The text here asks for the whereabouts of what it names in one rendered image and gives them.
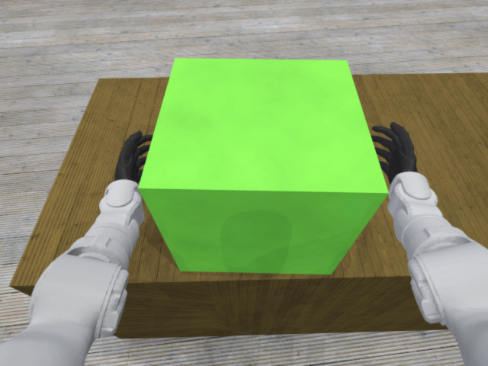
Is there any robot right forearm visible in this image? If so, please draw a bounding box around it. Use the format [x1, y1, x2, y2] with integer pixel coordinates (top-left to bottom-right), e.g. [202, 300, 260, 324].
[387, 172, 488, 261]

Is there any carton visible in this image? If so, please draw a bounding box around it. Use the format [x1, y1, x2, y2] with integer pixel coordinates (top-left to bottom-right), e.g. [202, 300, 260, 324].
[138, 58, 389, 275]

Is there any robot right hand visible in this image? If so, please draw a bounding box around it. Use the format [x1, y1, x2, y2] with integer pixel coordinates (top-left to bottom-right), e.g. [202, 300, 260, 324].
[371, 122, 417, 184]

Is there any robot right upper arm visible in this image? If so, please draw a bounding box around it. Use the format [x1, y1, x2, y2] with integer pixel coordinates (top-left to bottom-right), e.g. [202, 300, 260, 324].
[407, 242, 488, 366]

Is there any pedestal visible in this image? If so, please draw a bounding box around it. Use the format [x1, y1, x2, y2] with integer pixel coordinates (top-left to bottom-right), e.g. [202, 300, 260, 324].
[9, 72, 488, 339]

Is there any robot left hand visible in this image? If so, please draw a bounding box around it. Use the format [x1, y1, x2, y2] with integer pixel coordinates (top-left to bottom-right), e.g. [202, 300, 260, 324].
[114, 130, 153, 184]

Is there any robot left forearm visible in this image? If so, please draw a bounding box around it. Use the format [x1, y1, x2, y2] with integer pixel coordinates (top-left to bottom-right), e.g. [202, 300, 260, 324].
[28, 179, 144, 323]

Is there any robot left upper arm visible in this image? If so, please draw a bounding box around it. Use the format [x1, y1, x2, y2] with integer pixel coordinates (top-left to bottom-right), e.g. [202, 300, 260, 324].
[0, 254, 129, 366]

